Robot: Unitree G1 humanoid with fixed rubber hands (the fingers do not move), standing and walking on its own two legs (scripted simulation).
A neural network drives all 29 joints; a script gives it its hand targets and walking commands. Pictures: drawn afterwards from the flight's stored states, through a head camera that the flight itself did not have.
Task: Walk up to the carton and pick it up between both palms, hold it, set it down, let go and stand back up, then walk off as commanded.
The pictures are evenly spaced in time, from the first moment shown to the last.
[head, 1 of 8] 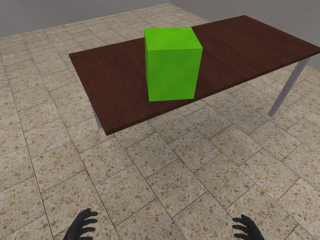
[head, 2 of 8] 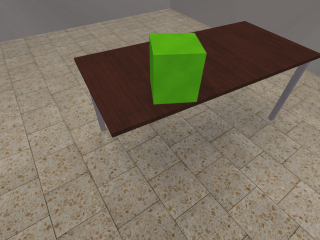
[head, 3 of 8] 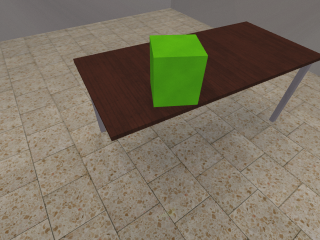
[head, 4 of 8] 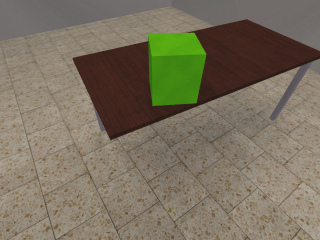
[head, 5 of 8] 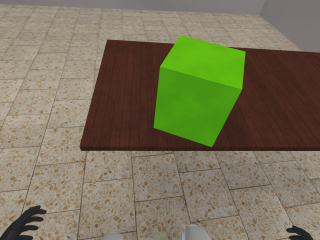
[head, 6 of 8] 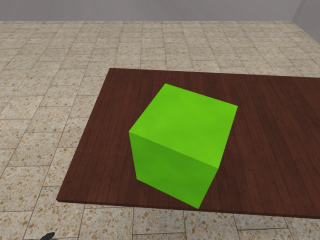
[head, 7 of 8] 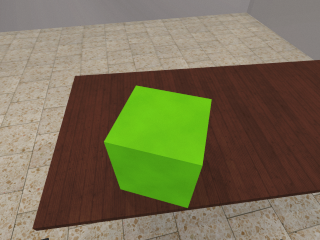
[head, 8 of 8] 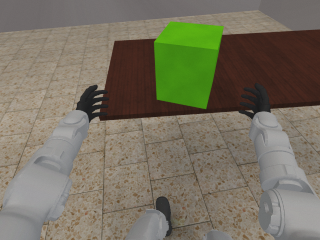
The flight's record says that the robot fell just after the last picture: yes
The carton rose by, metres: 0.00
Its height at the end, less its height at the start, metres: +0.00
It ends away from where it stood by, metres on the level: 0.00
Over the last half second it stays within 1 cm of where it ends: yes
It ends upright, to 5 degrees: yes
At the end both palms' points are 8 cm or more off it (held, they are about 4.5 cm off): yes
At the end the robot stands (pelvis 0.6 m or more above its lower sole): yes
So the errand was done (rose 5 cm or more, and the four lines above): no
